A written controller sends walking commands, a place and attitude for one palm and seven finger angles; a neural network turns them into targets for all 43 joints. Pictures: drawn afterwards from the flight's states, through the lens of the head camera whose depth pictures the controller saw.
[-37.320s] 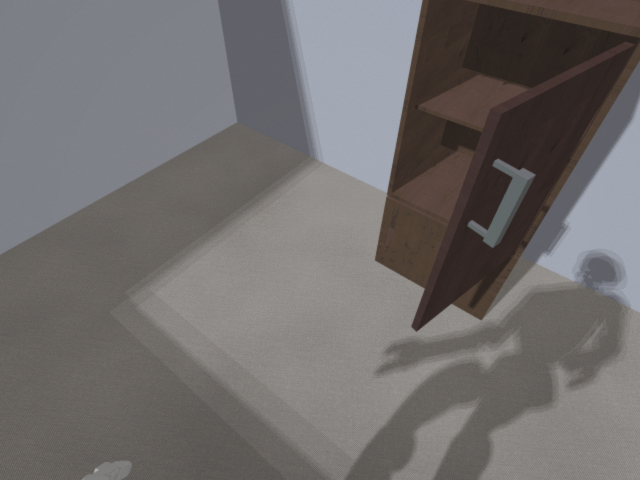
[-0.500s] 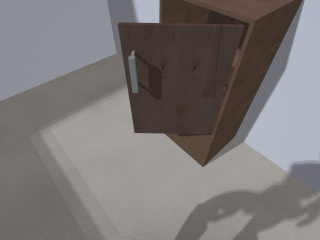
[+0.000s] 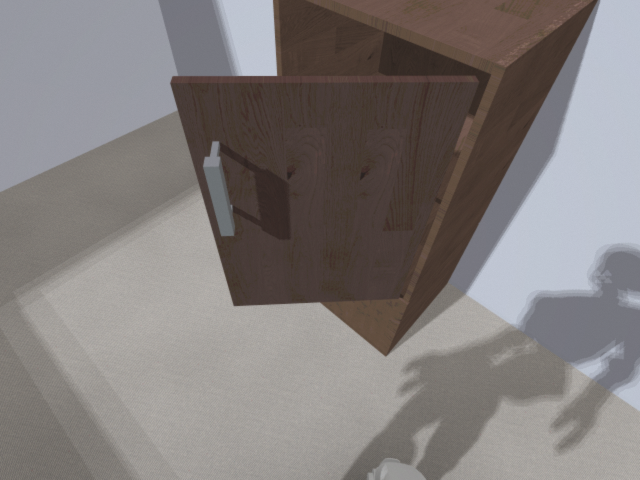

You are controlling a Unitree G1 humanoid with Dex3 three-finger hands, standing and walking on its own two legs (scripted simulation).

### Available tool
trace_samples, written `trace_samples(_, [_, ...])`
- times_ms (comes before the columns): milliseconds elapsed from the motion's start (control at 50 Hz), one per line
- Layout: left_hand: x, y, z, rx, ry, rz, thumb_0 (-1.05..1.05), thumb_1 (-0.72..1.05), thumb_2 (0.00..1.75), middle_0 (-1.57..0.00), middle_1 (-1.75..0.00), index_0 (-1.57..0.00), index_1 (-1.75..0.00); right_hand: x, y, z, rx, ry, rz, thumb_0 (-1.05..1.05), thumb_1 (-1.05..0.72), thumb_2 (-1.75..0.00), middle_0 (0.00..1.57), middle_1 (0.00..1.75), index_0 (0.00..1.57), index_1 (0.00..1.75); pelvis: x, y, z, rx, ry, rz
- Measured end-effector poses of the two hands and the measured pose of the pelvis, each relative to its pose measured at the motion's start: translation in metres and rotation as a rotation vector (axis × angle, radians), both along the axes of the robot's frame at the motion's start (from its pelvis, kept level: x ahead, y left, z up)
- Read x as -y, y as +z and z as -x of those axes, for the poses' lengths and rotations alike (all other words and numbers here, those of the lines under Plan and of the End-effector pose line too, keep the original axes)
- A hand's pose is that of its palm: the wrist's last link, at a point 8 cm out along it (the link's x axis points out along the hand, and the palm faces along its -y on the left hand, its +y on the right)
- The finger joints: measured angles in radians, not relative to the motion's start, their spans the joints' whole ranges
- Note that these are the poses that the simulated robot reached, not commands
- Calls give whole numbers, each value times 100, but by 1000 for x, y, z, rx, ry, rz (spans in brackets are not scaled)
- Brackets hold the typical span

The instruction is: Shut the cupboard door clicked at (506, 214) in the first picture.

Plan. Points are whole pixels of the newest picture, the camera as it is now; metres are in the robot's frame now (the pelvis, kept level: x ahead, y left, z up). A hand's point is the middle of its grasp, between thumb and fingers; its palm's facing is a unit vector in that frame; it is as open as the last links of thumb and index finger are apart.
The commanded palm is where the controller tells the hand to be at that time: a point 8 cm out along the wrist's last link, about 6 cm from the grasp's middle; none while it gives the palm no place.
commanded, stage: come to a stop and stand still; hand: left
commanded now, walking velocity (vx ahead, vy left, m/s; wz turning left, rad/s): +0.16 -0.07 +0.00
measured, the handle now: (221, 190) +0.53 +0.17 +0.03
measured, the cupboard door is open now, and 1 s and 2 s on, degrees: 46 46 46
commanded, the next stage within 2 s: look again from close up in 1.92 s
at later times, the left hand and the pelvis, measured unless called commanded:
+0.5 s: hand out of the picture +0.14 +0.17 -0.19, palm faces +0.07 -0.98 -0.20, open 7.3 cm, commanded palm none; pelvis +0.09 -0.01 -0.01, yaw +1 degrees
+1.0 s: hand out of the picture +0.07 +0.19 -0.18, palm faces -0.02 -0.98 -0.19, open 7.4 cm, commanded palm none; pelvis +0.04 +0.00 +0.00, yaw -1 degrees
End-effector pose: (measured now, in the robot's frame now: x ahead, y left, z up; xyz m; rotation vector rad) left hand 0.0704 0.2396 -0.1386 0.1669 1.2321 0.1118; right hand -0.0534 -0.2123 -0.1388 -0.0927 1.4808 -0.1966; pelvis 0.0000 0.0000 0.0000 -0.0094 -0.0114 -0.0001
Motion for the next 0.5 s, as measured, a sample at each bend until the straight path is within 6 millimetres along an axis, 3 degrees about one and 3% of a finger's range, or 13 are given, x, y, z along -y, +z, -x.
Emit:
trace_samples(80, [21,-5,-49,43,-32,-28,1,91,90,-19,-30,-19,-30,17,-18,-7,-65,-44,-33,1,-90,-90,21,30,20,30,23,-14,-34,-2,-7,-29])
trace_samples(140, [38,-7,-66,50,-24,-34,1,91,90,-19,-30,-19,-30,33,-26,-29,-92,-41,-40,1,-90,-90,21,30,20,30,33,-18,-51,-4,-4,-7])
trace_samples(200, [54,-4,-68,19,-8,-20,1,91,90,-19,-30,-20,-30,46,-20,-67,-57,-17,-18,1,-90,-90,20,30,20,30,39,-10,-66,-11,2,-4])
trace_samples(300, [53,-2,-72,-15,30,-31,0,95,90,-20,-30,-20,-30,57,-11,-135,45,29,13,1,-91,-90,20,30,19,30,42,-3,-83,-25,4,-8])
trace_samples(420, [37,-9,-65,-47,72,-22,0,93,90,-20,-30,-20,-30,53,-3,-207,174,96,51,1,-91,-90,20,30,19,30,28,-5,-89,-14,9,0])
trace_samples(500, [17,-23,-58,-61,89,-7,1,92,90,-20,-30,-20,-30,40,4,-236,260,130,86,0,-91,-90,20,30,19,30,12,-12,-89,-4,15,17])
